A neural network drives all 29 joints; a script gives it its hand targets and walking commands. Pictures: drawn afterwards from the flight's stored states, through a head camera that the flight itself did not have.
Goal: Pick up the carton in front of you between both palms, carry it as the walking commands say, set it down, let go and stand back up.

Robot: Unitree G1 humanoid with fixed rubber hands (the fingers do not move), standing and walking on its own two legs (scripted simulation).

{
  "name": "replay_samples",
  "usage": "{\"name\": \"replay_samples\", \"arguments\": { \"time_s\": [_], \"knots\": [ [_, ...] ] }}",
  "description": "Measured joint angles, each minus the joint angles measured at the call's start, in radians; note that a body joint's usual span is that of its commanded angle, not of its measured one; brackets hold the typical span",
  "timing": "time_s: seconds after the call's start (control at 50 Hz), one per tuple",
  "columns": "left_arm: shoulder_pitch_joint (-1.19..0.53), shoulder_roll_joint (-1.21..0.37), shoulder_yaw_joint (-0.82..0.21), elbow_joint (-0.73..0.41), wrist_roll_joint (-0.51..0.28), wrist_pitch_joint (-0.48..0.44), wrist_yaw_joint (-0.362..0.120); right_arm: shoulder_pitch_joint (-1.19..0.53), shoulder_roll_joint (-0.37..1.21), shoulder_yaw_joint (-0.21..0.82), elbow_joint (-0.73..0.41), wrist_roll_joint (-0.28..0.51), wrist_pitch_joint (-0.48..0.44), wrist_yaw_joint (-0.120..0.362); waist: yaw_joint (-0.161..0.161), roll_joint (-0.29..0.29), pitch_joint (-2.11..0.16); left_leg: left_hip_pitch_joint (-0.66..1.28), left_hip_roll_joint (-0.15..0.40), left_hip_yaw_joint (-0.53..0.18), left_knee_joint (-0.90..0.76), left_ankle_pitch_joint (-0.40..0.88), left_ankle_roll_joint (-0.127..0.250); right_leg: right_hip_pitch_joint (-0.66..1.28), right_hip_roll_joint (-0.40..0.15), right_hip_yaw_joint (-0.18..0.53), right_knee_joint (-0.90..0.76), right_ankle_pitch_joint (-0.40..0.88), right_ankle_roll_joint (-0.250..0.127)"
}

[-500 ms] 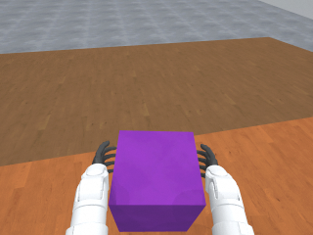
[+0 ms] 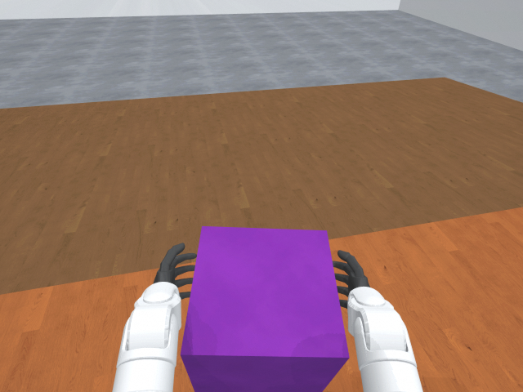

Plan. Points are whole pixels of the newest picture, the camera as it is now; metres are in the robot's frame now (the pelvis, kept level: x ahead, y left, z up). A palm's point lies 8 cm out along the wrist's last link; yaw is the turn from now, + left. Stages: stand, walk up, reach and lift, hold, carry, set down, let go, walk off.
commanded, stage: hold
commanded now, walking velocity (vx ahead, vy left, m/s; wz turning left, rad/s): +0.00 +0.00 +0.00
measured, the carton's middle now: (260, 318) +0.29 +0.00 -0.04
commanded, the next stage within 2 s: carry in 0.30 s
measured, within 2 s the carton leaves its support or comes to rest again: neither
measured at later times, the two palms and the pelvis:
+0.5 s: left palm (153, 287) +0.28 +0.16 +0.06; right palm (348, 287) +0.28 -0.14 +0.06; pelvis +0.00 +0.01 -0.01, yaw +2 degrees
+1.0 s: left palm (158, 195) +0.47 +0.19 +0.09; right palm (312, 191) +0.49 -0.11 +0.08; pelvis +0.21 +0.02 +0.00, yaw +2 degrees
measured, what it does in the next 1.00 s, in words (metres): walks ahead: right foot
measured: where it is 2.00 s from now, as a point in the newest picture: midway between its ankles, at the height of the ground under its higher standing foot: (235, 286)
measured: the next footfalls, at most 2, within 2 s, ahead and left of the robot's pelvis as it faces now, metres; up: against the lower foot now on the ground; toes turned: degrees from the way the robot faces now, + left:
right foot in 0.74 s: +0.15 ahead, -0.09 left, +0.00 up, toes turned -10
left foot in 1.10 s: +0.45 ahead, +0.14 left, +0.00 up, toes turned +13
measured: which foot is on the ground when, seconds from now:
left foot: down 0.00-0.74, up 0.76-1.00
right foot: down 0.00-0.52, up 0.54-0.72, down 0.74-1.00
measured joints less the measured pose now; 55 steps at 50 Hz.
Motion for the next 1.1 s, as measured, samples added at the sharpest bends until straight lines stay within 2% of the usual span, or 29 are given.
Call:
{"name": "replay_samples", "arguments": {
  "time_s": [0.1,0.28,0.32,0.36,0.4,0.48,0.54,0.58,0.62,0.68,0.72,0.76,0.8,0.84,0.88,0.94,1.02,1.06,1.1],
  "knots": [
    [0.006,0.001,-0.004,-0.008,0.005,0.037,-0.004,0.003,0.000,0.005,-0.003,-0.007,0.034,0.006,0.001,0.006,0.009,0.032,-0.001,-0.001,-0.011,0.006,0.000,0.030,-0.002,-0.003,-0.005,0.002,-0.001],
    [-0.043,-0.009,0.039,0.047,0.040,0.033,-0.015,-0.053,0.010,-0.027,0.046,-0.035,0.046,0.011,0.001,0.008,0.028,0.010,-0.002,-0.001,0.027,0.002,-0.002,0.010,0.001,-0.007,0.030,-0.001,-0.001],
    [-0.041,-0.009,0.036,0.036,0.033,0.039,-0.010,-0.056,0.011,-0.027,0.034,-0.031,0.055,0.008,-0.001,0.005,0.004,-0.045,0.004,0.018,0.073,-0.031,-0.002,-0.044,-0.010,-0.031,0.075,-0.030,0.005],
    [-0.021,-0.005,0.017,0.009,0.017,0.048,-0.003,-0.033,0.006,-0.010,0.010,-0.021,0.057,0.006,0.000,0.000,-0.038,-0.101,0.015,0.044,0.123,-0.124,-0.007,-0.101,-0.024,-0.058,0.127,-0.120,0.006],
    [-0.008,-0.001,-0.004,-0.032,-0.001,0.069,0.008,-0.011,0.001,0.003,-0.028,-0.004,0.066,0.003,0.001,-0.003,-0.073,-0.151,0.027,0.068,0.157,-0.172,-0.006,-0.142,-0.039,-0.084,0.151,-0.157,0.007],
    [-0.001,0.000,-0.038,-0.142,-0.039,0.134,0.028,0.016,-0.008,0.017,-0.150,0.051,0.123,-0.015,0.004,-0.010,-0.097,-0.223,0.050,0.125,0.244,-0.175,-0.007,-0.191,-0.058,-0.110,0.195,-0.080,0.013],
    [0.022,0.010,-0.047,-0.232,-0.073,0.211,0.047,0.014,-0.007,0.035,-0.210,0.085,0.195,-0.034,0.007,-0.024,-0.118,-0.205,0.045,0.167,0.217,-0.106,0.007,-0.220,-0.088,-0.112,0.274,-0.185,0.019],
    [0.037,0.027,-0.043,-0.277,-0.096,0.263,0.048,0.015,0.000,0.060,-0.241,0.087,0.246,-0.046,0.009,-0.010,-0.133,-0.191,0.053,0.181,0.203,-0.121,0.012,-0.264,-0.093,-0.158,0.360,-0.266,0.018],
    [0.036,0.047,-0.047,-0.307,-0.124,0.314,0.050,0.018,-0.003,0.083,-0.281,0.101,0.304,-0.068,0.009,0.010,-0.136,-0.167,0.069,0.185,0.164,-0.130,0.013,-0.306,-0.082,-0.202,0.400,-0.292,0.012],
    [0.035,0.056,-0.050,-0.368,-0.153,0.373,0.054,0.030,-0.005,0.099,-0.369,0.118,0.375,-0.090,0.002,0.029,-0.136,-0.124,0.087,0.184,0.097,-0.122,0.001,-0.332,-0.063,-0.258,0.336,-0.240,0.011],
    [0.034,0.041,-0.050,-0.422,-0.154,0.406,0.055,0.040,-0.006,0.098,-0.441,0.124,0.417,-0.092,-0.002,0.033,-0.134,-0.107,0.092,0.181,0.104,-0.149,-0.004,-0.294,-0.055,-0.305,0.199,-0.163,0.012],
    [0.029,0.008,-0.050,-0.466,-0.144,0.426,0.058,0.050,-0.011,0.079,-0.506,0.136,0.445,-0.091,-0.007,0.038,-0.135,-0.137,0.105,0.185,0.219,-0.220,-0.001,-0.264,-0.050,-0.333,0.151,-0.044,-0.029],
    [0.040,0.001,-0.082,-0.490,-0.135,0.444,0.065,0.068,-0.015,0.058,-0.545,0.151,0.469,-0.088,-0.016,0.035,-0.140,-0.234,0.105,0.196,0.432,-0.283,0.011,-0.250,-0.060,-0.356,0.177,-0.074,-0.058],
    [0.048,0.008,-0.091,-0.509,-0.127,0.479,0.067,0.069,-0.008,0.053,-0.547,0.155,0.491,-0.087,-0.014,0.017,-0.136,-0.342,0.108,0.220,0.609,-0.273,0.017,-0.208,-0.067,-0.363,0.144,-0.107,-0.059],
    [0.055,0.009,-0.086,-0.525,-0.125,0.507,0.070,0.063,-0.009,0.060,-0.539,0.158,0.510,-0.087,0.003,0.000,-0.133,-0.430,0.122,0.242,0.662,-0.200,0.012,-0.160,-0.068,-0.358,0.080,-0.102,-0.045],
    [0.054,0.009,-0.072,-0.537,-0.139,0.523,0.079,0.045,-0.007,0.063,-0.535,0.155,0.527,-0.088,0.033,-0.019,-0.119,-0.498,0.123,0.259,0.533,-0.125,0.000,-0.083,-0.079,-0.341,-0.002,-0.099,-0.031],
    [0.033,0.007,-0.052,-0.548,-0.153,0.523,0.085,0.025,-0.004,0.063,-0.541,0.147,0.523,-0.085,0.048,-0.026,-0.096,-0.515,0.106,0.302,0.304,-0.014,0.015,0.017,-0.103,-0.333,-0.040,-0.149,0.004],
    [0.018,0.004,-0.047,-0.555,-0.149,0.524,0.083,0.017,-0.003,0.061,-0.547,0.144,0.517,-0.081,0.048,-0.023,-0.085,-0.502,0.096,0.345,0.226,0.038,0.027,0.064,-0.114,-0.335,-0.029,-0.196,0.027],
    [0.006,0.002,-0.038,-0.565,-0.149,0.523,0.081,0.000,0.000,0.058,-0.554,0.142,0.517,-0.080,0.050,-0.020,-0.072,-0.442,0.083,0.384,0.141,0.054,0.041,0.080,-0.133,-0.328,0.071,-0.280,0.048]
  ]
}}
